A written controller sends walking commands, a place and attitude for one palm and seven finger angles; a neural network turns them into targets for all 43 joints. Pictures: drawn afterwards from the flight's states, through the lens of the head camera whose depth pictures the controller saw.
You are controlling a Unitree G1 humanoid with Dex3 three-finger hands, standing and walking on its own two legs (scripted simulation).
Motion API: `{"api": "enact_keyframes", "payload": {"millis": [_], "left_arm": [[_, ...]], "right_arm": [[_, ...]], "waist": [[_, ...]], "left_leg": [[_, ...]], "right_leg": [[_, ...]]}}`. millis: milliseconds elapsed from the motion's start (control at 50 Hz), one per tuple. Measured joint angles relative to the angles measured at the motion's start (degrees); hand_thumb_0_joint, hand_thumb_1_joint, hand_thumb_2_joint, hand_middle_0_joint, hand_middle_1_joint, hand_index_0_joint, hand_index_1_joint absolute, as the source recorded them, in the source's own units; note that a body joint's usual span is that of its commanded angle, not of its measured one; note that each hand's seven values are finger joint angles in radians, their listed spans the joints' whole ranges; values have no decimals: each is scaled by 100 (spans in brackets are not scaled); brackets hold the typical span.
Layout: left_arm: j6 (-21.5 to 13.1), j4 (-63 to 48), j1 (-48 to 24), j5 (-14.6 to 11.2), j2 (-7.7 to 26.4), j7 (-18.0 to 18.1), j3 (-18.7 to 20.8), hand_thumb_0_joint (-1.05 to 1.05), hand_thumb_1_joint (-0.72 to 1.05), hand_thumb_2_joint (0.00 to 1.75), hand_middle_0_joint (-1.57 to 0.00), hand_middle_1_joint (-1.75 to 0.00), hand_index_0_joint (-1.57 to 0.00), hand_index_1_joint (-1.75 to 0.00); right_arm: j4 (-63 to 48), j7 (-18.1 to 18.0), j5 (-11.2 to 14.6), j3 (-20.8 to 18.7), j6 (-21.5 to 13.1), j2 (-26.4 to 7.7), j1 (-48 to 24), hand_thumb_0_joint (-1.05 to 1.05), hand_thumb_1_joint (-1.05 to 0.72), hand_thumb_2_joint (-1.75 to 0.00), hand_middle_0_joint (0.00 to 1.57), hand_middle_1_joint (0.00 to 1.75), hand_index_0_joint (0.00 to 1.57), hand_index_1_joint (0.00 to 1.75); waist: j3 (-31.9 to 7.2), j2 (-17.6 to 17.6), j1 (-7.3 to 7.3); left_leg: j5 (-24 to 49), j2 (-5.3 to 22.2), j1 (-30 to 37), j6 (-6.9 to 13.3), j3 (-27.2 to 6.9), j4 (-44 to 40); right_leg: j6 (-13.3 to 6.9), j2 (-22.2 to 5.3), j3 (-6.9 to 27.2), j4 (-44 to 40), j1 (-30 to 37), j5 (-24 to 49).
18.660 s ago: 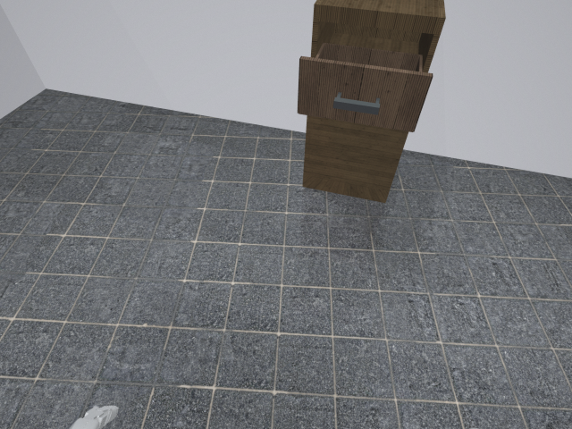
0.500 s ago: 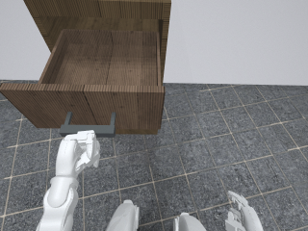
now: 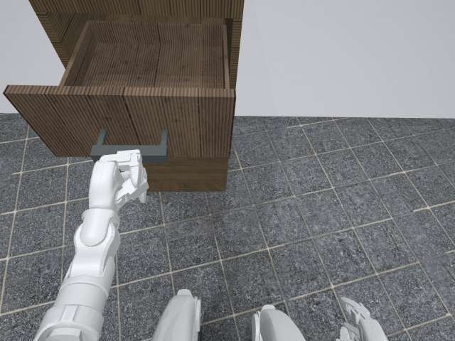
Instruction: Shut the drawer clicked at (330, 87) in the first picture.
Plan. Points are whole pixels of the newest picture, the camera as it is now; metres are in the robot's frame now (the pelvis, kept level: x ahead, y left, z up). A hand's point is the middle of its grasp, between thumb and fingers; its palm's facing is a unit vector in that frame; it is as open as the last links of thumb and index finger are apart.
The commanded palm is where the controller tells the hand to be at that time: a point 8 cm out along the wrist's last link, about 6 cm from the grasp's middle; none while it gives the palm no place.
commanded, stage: push the drawer shut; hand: left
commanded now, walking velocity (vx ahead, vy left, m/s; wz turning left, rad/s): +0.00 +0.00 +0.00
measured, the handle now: (132, 144) +0.45 +0.19 +0.04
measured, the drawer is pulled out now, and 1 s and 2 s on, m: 0.23 0.12 0.00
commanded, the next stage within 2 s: none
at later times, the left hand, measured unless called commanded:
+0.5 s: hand (149, 151) +0.44 +0.16 +0.04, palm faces +0.05 -1.00 -0.04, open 2.9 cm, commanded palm +0.43 +0.21 +0.04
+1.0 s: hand (151, 128) +0.49 +0.17 +0.04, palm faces +0.05 -1.00 -0.04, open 3.0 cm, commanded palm +0.49 +0.20 +0.04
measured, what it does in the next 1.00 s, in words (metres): stands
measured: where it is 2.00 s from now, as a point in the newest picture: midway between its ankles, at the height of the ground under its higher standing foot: outside the picture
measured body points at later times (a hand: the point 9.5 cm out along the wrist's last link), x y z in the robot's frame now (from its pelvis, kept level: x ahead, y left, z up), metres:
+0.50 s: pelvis +0.00 +0.01 +0.00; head +0.11 +0.02 +0.44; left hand +0.43 +0.22 +0.04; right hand +0.09 -0.25 -0.12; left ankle +0.07 +0.10 -0.63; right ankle +0.01 -0.11 -0.63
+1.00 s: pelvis +0.00 +0.00 -0.01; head +0.14 +0.02 +0.42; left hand +0.49 +0.22 +0.04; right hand +0.04 -0.26 -0.13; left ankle +0.07 +0.10 -0.63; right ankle +0.01 -0.11 -0.63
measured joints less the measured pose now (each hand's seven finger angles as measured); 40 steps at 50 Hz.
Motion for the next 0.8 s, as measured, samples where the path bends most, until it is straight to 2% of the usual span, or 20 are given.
{"api": "enact_keyframes", "payload": {"millis": [240,540,800], "left_arm": [[-331,949,-788,118,71,-5,275,-5,83,95,-140,-160,-140,-160],[-439,1861,-1626,239,191,22,569,-3,84,95,-140,-160,-140,-160],[-634,2700,-2381,361,496,-131,913,-4,82,94,-140,-160,-140,-160]], "right_arm": [[150,55,-48,-23,107,-24,208,1,-90,-90,21,30,20,30],[239,136,-114,-64,259,-9,308,1,-90,-90,21,30,20,30],[275,161,-171,-44,414,-14,363,1,-90,-90,21,30,20,30]], "waist": [[28,-30,-113],[13,10,-209],[43,-13,-341]], "left_leg": [[14,1,-94,42,75,-23],[-10,19,-207,66,126,-40],[-44,52,-425,39,83,76]], "right_leg": [[43,-8,75,-4,-124,29],[69,8,132,-33,-255,35],[36,45,96,67,-462,3]]}}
